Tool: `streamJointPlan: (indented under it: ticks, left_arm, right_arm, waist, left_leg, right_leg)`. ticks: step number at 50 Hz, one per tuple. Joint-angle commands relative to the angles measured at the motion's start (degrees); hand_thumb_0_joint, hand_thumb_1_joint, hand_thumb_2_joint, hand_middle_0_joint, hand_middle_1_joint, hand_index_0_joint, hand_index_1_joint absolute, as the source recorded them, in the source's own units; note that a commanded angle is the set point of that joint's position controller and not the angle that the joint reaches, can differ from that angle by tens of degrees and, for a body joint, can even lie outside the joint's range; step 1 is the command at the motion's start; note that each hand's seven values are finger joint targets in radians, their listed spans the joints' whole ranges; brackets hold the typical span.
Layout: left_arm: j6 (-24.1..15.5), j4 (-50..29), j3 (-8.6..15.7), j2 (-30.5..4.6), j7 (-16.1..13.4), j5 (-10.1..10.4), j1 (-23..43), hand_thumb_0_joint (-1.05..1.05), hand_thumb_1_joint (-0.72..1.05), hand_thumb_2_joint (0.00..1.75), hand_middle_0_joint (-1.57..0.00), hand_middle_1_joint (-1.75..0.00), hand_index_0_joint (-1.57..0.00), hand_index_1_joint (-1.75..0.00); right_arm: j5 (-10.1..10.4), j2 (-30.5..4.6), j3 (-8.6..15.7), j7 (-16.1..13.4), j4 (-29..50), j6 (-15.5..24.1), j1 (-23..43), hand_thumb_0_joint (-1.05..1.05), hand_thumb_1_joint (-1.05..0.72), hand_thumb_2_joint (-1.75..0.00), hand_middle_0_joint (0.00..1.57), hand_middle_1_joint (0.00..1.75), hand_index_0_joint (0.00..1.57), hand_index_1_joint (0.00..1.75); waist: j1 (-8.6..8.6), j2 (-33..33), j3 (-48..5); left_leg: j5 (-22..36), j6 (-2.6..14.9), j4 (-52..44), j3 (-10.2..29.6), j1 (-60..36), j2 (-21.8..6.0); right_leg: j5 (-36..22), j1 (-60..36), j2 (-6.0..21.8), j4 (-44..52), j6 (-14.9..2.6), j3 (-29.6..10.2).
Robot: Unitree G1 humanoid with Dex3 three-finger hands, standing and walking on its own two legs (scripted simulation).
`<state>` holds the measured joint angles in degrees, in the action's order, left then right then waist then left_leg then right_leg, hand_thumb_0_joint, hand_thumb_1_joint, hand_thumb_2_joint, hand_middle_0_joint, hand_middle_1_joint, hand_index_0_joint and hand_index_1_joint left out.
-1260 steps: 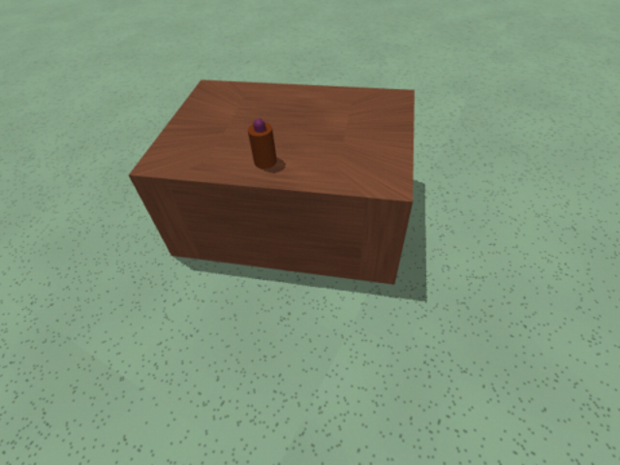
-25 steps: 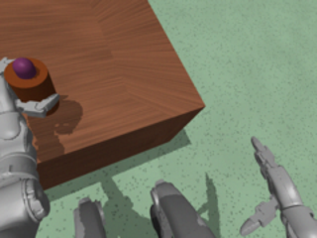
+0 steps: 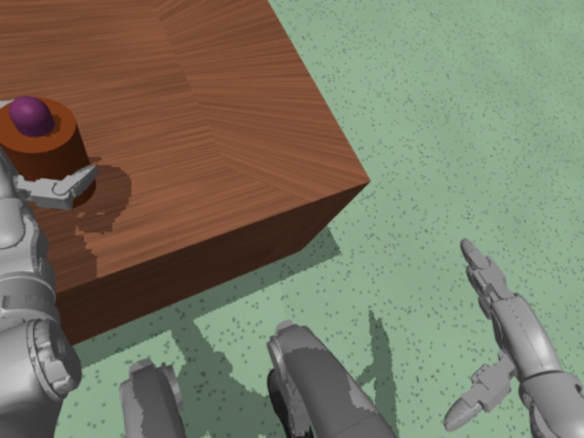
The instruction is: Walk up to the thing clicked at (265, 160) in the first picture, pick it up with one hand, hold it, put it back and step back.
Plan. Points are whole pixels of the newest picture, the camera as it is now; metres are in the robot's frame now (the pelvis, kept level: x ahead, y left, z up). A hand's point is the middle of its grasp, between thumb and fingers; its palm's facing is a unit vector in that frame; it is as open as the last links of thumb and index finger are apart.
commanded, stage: lower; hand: left
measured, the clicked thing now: (48, 150) +0.54 +0.18 -0.03
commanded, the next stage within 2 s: loosen in 0.20 s
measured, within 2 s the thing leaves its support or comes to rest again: rests again in 0.08 s
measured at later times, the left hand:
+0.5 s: hand (54, 161) +0.54 +0.18 -0.05, palm faces +0.15 -0.99 -0.04, open 10.8 cm
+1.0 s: hand (38, 154) +0.54 +0.19 -0.04, palm faces +0.20 -0.98 -0.01, open 17.2 cm
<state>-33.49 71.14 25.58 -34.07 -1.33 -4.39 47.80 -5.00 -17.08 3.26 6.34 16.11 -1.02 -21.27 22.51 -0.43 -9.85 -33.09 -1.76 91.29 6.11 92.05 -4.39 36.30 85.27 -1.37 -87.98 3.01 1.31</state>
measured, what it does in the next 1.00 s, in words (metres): stands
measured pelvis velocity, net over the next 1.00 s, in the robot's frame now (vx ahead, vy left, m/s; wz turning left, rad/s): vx -0.01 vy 0.00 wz -0.01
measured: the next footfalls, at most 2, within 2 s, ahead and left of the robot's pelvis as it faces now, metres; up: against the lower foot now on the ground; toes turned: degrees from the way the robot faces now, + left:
none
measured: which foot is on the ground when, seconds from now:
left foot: down 0.00-1.00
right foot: down 0.00-1.00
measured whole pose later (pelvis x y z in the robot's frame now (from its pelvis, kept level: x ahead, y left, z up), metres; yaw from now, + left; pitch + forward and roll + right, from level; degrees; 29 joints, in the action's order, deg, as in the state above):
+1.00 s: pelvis -0.01 +0.00 -0.01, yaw +0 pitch +33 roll -6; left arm -32.8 67.5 28.6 -34.8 -1.7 -3.7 47.5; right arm -4.4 -18.5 4.4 6.6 22.3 -1.8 -22.7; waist 23.7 -1.4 -9.9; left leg -33.6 -1.7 93.8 6.3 93.5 -4.4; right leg 36.8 86.7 -1.6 -90.4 3.3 1.2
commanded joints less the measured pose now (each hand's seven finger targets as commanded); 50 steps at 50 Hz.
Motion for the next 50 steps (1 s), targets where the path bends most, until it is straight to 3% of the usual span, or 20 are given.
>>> streamJointPlan:
  ticks: [1,6,8,9,15,16,18,22,24,26,28,33,37,41,44,47,48,50]
  left_arm:
    - [-4.28,-11.69,0.37,-10.97,-0.11,0.35,21.22,0.00,0.16,1.21,-1.24,-1.38,-1.26,-1.37]
    - [-4.44,-11.18,0.57,-11.91,-0.77,-0.48,21.07,0.00,0.17,1.21,-1.25,-1.38,-1.26,-1.38]
    - [-4.50,-11.90,-0.39,-9.57,-0.76,-0.06,22.04,0.00,0.15,1.19,-1.23,-1.36,-1.24,-1.36]
    - [-4.59,-12.26,-0.53,-10.13,-0.68,-0.07,22.05,0.00,0.17,1.19,-1.22,-1.35,-1.24,-1.35]
    - [-4.15,-10.57,-1.64,-8.88,-0.98,-1.39,20.90,0.00,0.14,1.17,-1.23,-1.35,-1.24,-1.35]
    - [-3.93,-9.74,-1.67,-7.98,-1.07,-1.12,20.61,0.00,0.10,1.11,-1.29,-1.35,-1.32,-1.34]
    - [-3.75,-11.33,-0.36,-10.02,-1.31,-0.91,20.47,0.00,-0.06,0.95,-1.13,-1.19,-1.16,-1.18]
    - [-3.52,-11.82,-0.28,-7.92,-0.96,0.70,20.43,0.00,-0.29,0.63,-0.90,-0.87,-0.94,-0.86]
    - [-3.86,-13.05,0.26,-9.59,-1.05,0.34,20.66,0.00,-0.44,0.47,-0.74,-0.71,-0.78,-0.70]
    - [-3.93,-13.19,-0.68,-8.72,-1.06,-0.20,21.28,0.00,-0.59,0.31,-0.59,-0.55,-0.62,-0.54]
    - [-3.99,-13.95,-0.46,-9.17,-1.26,-0.24,21.16,0.00,-0.61,0.16,-0.49,-0.43,-0.52,-0.41]
    - [-3.81,-13.02,-0.40,-8.63,-1.40,0.28,21.70,0.00,-0.61,0.09,-0.36,-0.30,-0.38,-0.28]
    - [-4.17,-13.45,0.16,-9.93,-1.62,-0.09,21.54,0.00,-0.61,0.02,-0.25,-0.19,-0.27,-0.18]
    - [-3.92,-11.51,-0.08,-8.81,-1.29,0.05,20.86,0.00,-0.61,0.03,-0.12,-0.12,-0.13,-0.11]
    - [-4.41,-14.52,2.16,-12.89,-1.22,0.89,22.35,0.00,-0.61,0.03,-0.07,-0.09,-0.09,-0.08]
    - [-4.18,-17.32,3.87,-15.54,-0.51,1.77,23.74,0.00,-0.61,0.05,-0.07,-0.09,-0.08,-0.08]
    - [-3.95,-19.32,4.91,-18.09,-0.31,1.44,24.50,0.00,-0.61,0.05,-0.06,-0.09,-0.08,-0.08]
    - [-2.94,-20.89,5.09,-19.12,0.06,0.94,25.92,0.00,-0.61,0.04,-0.06,-0.08,-0.07,-0.07]
  right_arm:
    - [0.46,-10.30,8.32,-1.08,10.39,2.36,-2.87,0.00,0.52,-0.06,0.05,0.05,0.05,0.05]
    - [0.41,-10.65,9.08,-0.97,10.37,2.26,-2.80,0.00,0.52,-0.06,0.05,0.05,0.05,0.05]
    - [0.40,-10.31,8.67,-0.91,11.29,2.38,-2.76,0.00,0.52,-0.06,0.05,0.05,0.05,0.05]
    - [0.46,-9.89,8.59,-0.91,10.53,2.51,-2.75,0.00,0.52,-0.06,0.05,0.05,0.05,0.05]
    - [0.46,-10.78,9.33,-0.87,11.79,2.46,-2.80,0.00,0.52,-0.06,0.05,0.05,0.05,0.05]
    - [0.56,-10.95,9.23,-0.81,12.10,2.42,-3.42,0.00,0.52,-0.05,0.05,0.05,0.05,0.05]
    - [0.58,-11.14,9.43,-0.68,12.12,2.24,-3.73,0.00,0.51,-0.04,0.05,0.05,0.05,0.05]
    - [0.83,-10.81,9.46,-0.51,11.44,2.37,-4.19,0.00,0.51,-0.05,0.05,0.05,0.05,0.05]
    - [0.73,-10.80,9.36,-0.47,11.04,2.44,-3.89,0.00,0.51,-0.05,0.05,0.05,0.05,0.05]
    - [0.73,-10.76,9.49,-0.50,12.03,2.56,-3.69,0.00,0.50,-0.05,0.05,0.05,0.05,0.05]
    - [0.75,-10.84,9.67,-0.58,11.87,2.49,-3.21,0.00,0.50,-0.05,0.05,0.05,0.05,0.05]
    - [0.64,-11.08,9.40,-0.76,12.30,2.22,-3.60,0.00,0.51,-0.05,0.05,0.05,0.05,0.05]
    - [0.60,-11.14,9.59,-0.83,13.23,2.19,-3.84,0.00,0.51,-0.05,0.05,0.05,0.05,0.05]
    - [0.64,-11.11,9.68,-0.78,12.87,2.16,-4.15,0.00,0.51,-0.05,0.05,0.05,0.05,0.05]
    - [0.80,-12.65,10.80,-1.08,16.73,2.23,-3.07,0.00,0.52,-0.05,0.05,0.05,0.05,0.05]
    - [1.17,-12.63,11.10,-1.36,15.49,1.59,-5.11,0.00,0.52,-0.05,0.05,0.05,0.05,0.05]
    - [1.21,-12.74,10.99,-1.47,16.24,1.46,-4.69,0.00,0.51,-0.06,0.05,0.05,0.05,0.05]
    - [1.10,-13.11,11.72,-1.73,15.68,0.85,-5.09,0.00,0.51,-0.06,0.05,0.05,0.05,0.05]
  waist:
    - [-0.13,20.32,-35.22]
    - [0.15,20.16,-33.79]
    - [0.61,19.60,-33.70]
    - [0.55,20.71,-33.59]
    - [1.12,20.88,-32.91]
    - [1.51,20.42,-32.09]
    - [0.65,20.57,-33.85]
    - [0.81,20.88,-33.28]
    - [0.45,21.58,-32.75]
    - [0.89,21.34,-33.11]
    - [0.53,21.59,-33.35]
    - [0.37,21.28,-34.67]
    - [0.41,20.83,-35.23]
    - [1.21,20.86,-33.45]
    - [0.95,20.45,-36.29]
    - [-0.26,22.99,-37.84]
    - [-1.43,23.76,-39.67]
    - [-1.51,25.52,-39.69]
  left_leg:
    - [19.99,2.35,-8.60,-1.21,-33.65,1.71]
    - [16.36,2.33,-8.51,-1.21,-31.56,1.74]
    - [15.05,2.35,-8.60,-1.26,-31.30,1.76]
    - [14.45,2.25,-8.47,-1.40,-31.25,1.81]
    - [16.36,1.94,-7.92,-0.92,-32.34,1.62]
    - [16.47,1.94,-8.28,-0.72,-32.33,1.59]
    - [17.49,2.14,-7.74,-1.08,-32.28,1.73]
    - [16.86,1.97,-8.03,-0.79,-32.77,1.62]
    - [15.83,2.01,-7.98,-0.99,-32.00,1.71]
    - [15.38,1.95,-8.01,-0.89,-32.15,1.70]
    - [15.22,1.92,-8.30,-0.89,-32.43,1.69]
    - [19.15,1.77,-7.84,-0.47,-34.20,1.55]
    - [19.23,2.02,-7.07,-0.95,-33.21,1.77]
    - [17.42,2.02,-7.25,-0.97,-32.35,1.69]
    - [17.24,2.30,-6.97,-1.36,-31.92,1.79]
    - [19.59,1.82,-7.98,-1.21,-35.34,1.77]
    - [19.69,1.74,-8.37,-1.40,-36.80,1.83]
    - [19.49,1.30,-9.93,-1.13,-39.65,1.65]
  right_leg:
    - [-21.31,-12.30,-1.51,9.09,-3.91,1.66]
    - [-18.44,-11.06,-1.59,8.95,-3.92,1.69]
    - [-17.55,-10.79,-1.60,9.20,-3.94,1.62]
    - [-17.04,-10.76,-1.46,9.23,-3.85,1.20]
    - [-18.15,-8.26,-1.61,7.79,-4.20,2.31]
    - [-18.04,-7.63,-1.66,7.86,-4.29,2.62]
    - [-19.15,-9.19,-1.57,7.96,-4.15,2.25]
    - [-18.42,-8.28,-1.63,7.75,-4.13,2.58]
    - [-17.64,-8.32,-1.53,7.59,-4.16,2.30]
    - [-17.35,-8.09,-1.56,7.45,-4.18,2.38]
    - [-17.13,-8.18,-1.54,7.57,-4.23,2.40]
    - [-19.30,-7.81,-1.66,6.77,-4.32,2.91]
    - [-20.50,-9.69,-1.56,6.98,-4.00,2.44]
    - [-19.05,-8.62,-1.63,7.07,-4.06,2.39]
    - [-19.96,-12.49,-1.49,8.23,-3.61,1.29]
    - [-20.97,-13.10,-1.49,8.07,-3.86,1.52]
    - [-20.91,-14.03,-1.43,8.45,-3.80,1.11]
    - [-19.85,-13.43,-1.54,8.88,-4.10,1.64]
